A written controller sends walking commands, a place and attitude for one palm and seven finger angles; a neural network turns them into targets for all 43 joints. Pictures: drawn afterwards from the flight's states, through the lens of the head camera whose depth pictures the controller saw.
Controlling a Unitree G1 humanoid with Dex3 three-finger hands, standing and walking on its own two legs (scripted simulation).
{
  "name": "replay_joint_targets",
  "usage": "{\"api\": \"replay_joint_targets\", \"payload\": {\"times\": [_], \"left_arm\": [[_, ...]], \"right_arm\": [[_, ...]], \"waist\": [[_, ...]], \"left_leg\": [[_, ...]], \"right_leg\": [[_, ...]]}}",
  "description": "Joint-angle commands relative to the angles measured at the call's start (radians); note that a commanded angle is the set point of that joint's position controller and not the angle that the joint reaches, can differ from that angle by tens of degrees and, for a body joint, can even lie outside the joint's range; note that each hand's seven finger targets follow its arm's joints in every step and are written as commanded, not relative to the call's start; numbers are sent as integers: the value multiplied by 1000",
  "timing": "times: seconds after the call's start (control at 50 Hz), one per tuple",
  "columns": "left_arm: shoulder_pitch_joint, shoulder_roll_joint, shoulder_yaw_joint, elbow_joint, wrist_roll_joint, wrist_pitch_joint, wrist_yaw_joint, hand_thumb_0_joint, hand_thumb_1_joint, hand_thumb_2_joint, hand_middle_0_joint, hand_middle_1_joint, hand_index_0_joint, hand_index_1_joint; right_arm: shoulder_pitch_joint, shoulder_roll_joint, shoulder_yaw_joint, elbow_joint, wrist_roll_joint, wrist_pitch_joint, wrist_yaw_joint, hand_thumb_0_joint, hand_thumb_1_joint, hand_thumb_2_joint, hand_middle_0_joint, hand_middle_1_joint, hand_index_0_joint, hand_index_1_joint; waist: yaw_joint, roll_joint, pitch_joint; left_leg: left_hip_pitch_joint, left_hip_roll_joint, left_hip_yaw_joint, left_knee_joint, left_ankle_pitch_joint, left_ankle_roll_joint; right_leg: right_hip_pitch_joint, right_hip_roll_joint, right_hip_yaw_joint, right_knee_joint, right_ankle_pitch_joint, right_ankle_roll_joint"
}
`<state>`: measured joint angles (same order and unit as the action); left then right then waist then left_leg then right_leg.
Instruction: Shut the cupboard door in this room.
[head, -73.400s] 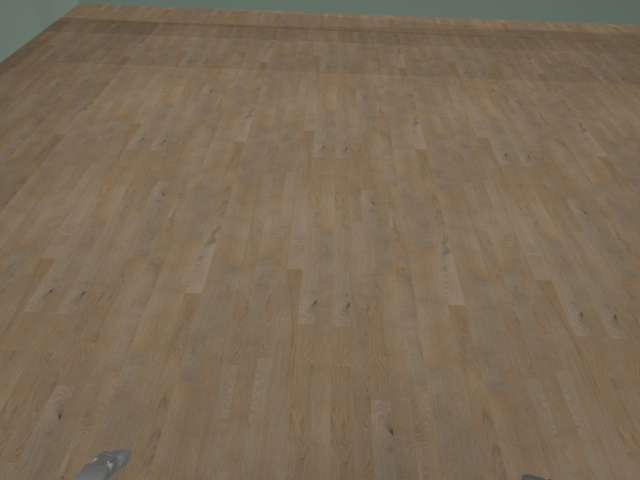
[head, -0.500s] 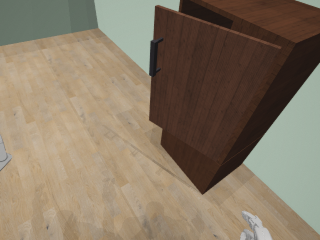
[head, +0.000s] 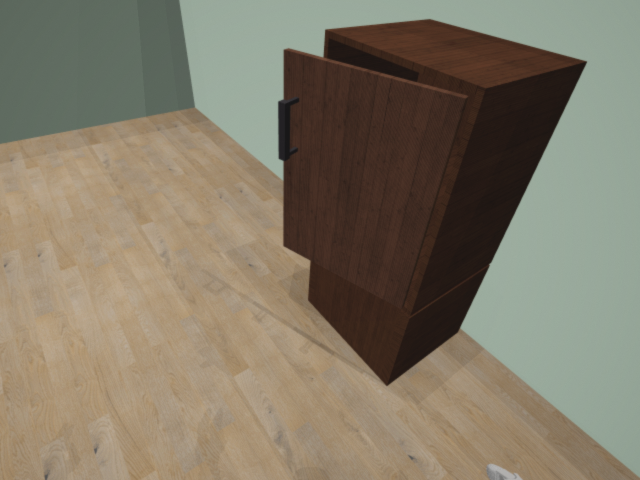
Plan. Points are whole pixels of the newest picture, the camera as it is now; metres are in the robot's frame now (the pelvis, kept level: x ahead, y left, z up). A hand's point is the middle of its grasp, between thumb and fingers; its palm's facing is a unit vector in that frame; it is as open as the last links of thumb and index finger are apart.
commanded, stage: stop stepping back and stand still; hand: left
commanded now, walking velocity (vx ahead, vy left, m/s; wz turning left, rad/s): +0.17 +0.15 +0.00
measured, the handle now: (289, 128) +0.88 +0.17 +0.07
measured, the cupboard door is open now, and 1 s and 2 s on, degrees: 18 18 18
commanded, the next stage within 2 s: let the arm hang, fingers relaxed in 0.56 s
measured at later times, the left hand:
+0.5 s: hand out of the picture +0.10 +0.32 +0.18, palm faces +0.57 -0.68 -0.47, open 7.4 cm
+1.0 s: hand out of the picture -0.01 +0.22 -0.15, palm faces +0.14 -0.97 -0.17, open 7.0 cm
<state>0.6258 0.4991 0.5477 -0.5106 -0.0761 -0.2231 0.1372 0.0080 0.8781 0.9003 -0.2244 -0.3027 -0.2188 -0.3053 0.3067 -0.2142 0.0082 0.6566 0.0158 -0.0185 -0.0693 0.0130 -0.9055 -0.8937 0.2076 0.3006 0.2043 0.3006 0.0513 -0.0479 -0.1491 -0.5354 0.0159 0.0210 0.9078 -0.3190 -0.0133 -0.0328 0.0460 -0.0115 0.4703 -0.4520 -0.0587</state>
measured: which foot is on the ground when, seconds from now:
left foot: up 0.00-0.10, down 0.12-0.44, up 0.46-0.70, down 0.72-1.00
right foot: down 0.00-0.20, up 0.22-0.40, down 0.42-1.00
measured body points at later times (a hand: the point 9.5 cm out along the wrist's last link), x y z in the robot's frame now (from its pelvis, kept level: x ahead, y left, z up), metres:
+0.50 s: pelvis -0.07 +0.03 +0.00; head -0.10 +0.01 +0.45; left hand +0.07 +0.35 +0.21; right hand +0.10 -0.18 -0.10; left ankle -0.07 +0.14 -0.70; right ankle -0.06 -0.05 -0.73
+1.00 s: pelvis -0.07 +0.04 +0.00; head -0.05 +0.05 +0.45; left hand -0.01 +0.27 -0.14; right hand +0.02 -0.18 -0.14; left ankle -0.03 +0.18 -0.73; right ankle -0.05 -0.05 -0.73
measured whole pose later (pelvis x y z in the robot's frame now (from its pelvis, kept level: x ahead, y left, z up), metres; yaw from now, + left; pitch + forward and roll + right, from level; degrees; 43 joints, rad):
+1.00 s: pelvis -0.07 +0.04 +0.00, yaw +8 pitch -1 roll -1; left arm 0.30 0.16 0.00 0.76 0.00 0.02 0.02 -0.04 0.98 0.90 -0.21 -0.30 -0.21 -0.30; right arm 0.27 -0.18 0.03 0.86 -0.03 0.04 0.00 0.01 -0.91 -0.89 0.20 0.30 0.20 0.30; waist -0.03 -0.01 0.05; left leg -0.36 0.03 0.01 0.61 -0.22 -0.01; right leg -0.27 0.01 -0.07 0.62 -0.33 -0.03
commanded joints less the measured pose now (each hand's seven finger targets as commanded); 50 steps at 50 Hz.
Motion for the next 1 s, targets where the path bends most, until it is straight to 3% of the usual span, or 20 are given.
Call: {"api": "replay_joint_targets", "payload": {"times": [0.0,0.06,0.1,0.12,0.16,0.2,0.36,0.38,0.44,0.54,0.62,0.64,0.66,0.7,0.72,0.74,0.8,0.86,0.9,0.98], "left_arm": [[-476,41,-173,164,45,37,32,0,900,900,-200,-300,-200,-300],[-480,49,-200,-7,59,28,44,0,900,900,-200,-300,-200,-300],[-338,131,-86,-207,54,7,61,0,900,900,-200,-300,-200,-300],[-272,162,-40,-334,44,-18,64,0,900,900,-200,-300,-200,-300],[-140,219,57,-454,45,-49,68,0,900,900,-200,-300,-200,-300],[-43,195,56,-435,25,-29,45,0,900,900,-200,-300,-200,-300],[-64,83,19,-25,19,25,41,0,900,900,-200,-300,-200,-300],[-55,69,-1,22,25,39,38,0,900,900,-200,-300,-200,-300],[-160,42,-94,4,34,59,44,0,900,900,-200,-300,-200,-300],[-379,81,-110,-138,62,8,56,0,900,900,-200,-300,-200,-300],[-372,146,-52,-311,66,-18,78,0,900,900,-200,-300,-200,-300],[-256,-170,-451,601,134,158,-63,0,900,900,-200,-300,-200,-300],[-163,-180,-443,641,94,223,-108,0,900,900,-200,-300,-200,-300],[-144,-246,-470,651,91,248,-118,0,900,900,-200,-300,-200,-300],[-218,-216,-481,668,103,246,-117,0,900,900,-200,-300,-200,-300],[-248,-208,-484,693,106,239,-124,0,900,900,-200,-300,-200,-300],[-304,-166,-492,872,94,235,-134,0,900,900,-200,-300,-200,-300],[-328,-78,-494,1060,96,217,-128,0,900,900,-200,-300,-200,-300],[-387,-114,-506,1141,96,216,-121,0,900,900,-200,-300,-200,-300],[-311,-209,-503,1276,88,201,-107,0,900,900,-200,-300,-200,-300]], "right_arm": [[-199,-140,-41,-122,3,-76,-30,0,-900,-900,200,300,200,300],[-194,-133,-53,-147,9,-86,-31,0,-900,-900,200,300,200,300],[-176,-132,-59,-168,8,-91,-31,0,-900,-900,200,300,200,300],[-165,-140,-65,-201,4,-92,-24,0,-900,-900,200,300,200,300],[-116,-111,-65,-222,-8,-114,9,0,-900,-900,200,300,200,300],[-156,-87,-51,-180,-15,-123,26,0,-900,-900,200,300,200,300],[-155,-125,-48,-183,0,-77,-4,0,-900,-900,200,300,200,300],[-163,-124,-46,-184,3,-71,-2,0,-900,-900,200,300,200,300],[-176,-113,-54,-193,1,-52,7,0,-900,-900,200,300,200,300],[-196,-102,-25,-158,-23,-65,-4,0,-900,-900,200,300,200,300],[-203,-93,-37,-170,-28,-96,-22,0,-900,-900,200,300,200,300],[-109,-174,-59,31,-44,-125,90,0,-900,-900,200,300,200,300],[-46,-110,-31,-10,-24,-42,102,0,-900,-900,200,300,200,300],[-32,-213,-55,-35,-34,-28,87,0,-900,-900,200,300,200,300],[-29,-225,-58,-53,-51,-17,79,0,-900,-900,200,300,200,300],[-77,-238,-58,-69,-65,-16,68,0,-900,-900,200,300,200,300],[-145,-205,-35,-53,-53,-9,58,0,-900,-900,200,300,200,300],[-113,-121,-26,12,-39,26,63,0,-900,-900,200,300,200,300],[-91,-104,-29,79,-48,44,62,0,-900,-900,200,300,200,300],[-16,-77,-24,191,-42,16,53,0,-900,-900,200,300,200,300]], "waist": [[-63,-71,377],[-44,-174,274],[-62,-50,63],[-66,83,-50],[-60,292,-157],[-53,248,-61],[-64,253,146],[-51,182,152],[-35,-269,214],[-68,-67,169],[-38,35,136],[-123,106,211],[-88,215,110],[-75,411,41],[-92,262,52],[-69,105,91],[-28,53,38],[-62,-221,85],[-79,-143,135],[-68,87,29]], "left_leg": [[45,21,46,-117,-26,31],[121,-20,77,-276,-28,66],[322,-22,74,-504,216,94],[512,75,-11,-463,523,124],[767,193,-162,-382,1051,181],[531,241,-230,-528,639,150],[-26,199,-42,-592,-418,86],[-68,161,-8,-491,-427,74],[-163,9,13,149,-228,23],[20,56,8,56,-22,9],[209,26,60,-210,22,25],[171,91,106,-285,72,13],[348,47,4,-325,264,12],[312,313,-289,-452,524,155],[246,340,-346,-486,462,202],[143,333,-345,-484,341,214],[136,199,-194,-406,442,122],[159,-3,0,-235,-75,2],[223,14,-10,-211,-61,6],[365,76,-63,-402,362,29]], "right_leg": [[-299,-285,153,-207,393,14],[-135,-281,112,-79,880,57],[-32,-213,7,178,1032,109],[-123,-141,-35,327,923,133],[-409,-41,-53,388,176,86],[-342,-36,-18,371,-79,72],[-36,-11,-114,80,68,43],[-18,-36,-57,29,27,21],[-167,-399,571,-354,-276,-151],[-245,-308,171,-241,129,-113],[-265,-291,121,-224,99,-102],[-276,-336,-118,32,473,-48],[-381,-207,-12,118,313,-1],[-455,-71,-62,415,-132,85],[-434,-60,-10,514,-180,76],[-387,-87,31,464,-143,78],[-167,-76,-3,139,161,81],[-265,-310,281,-139,236,-40],[-323,-280,240,-159,253,-79],[-175,-149,93,-24,489,7]]}}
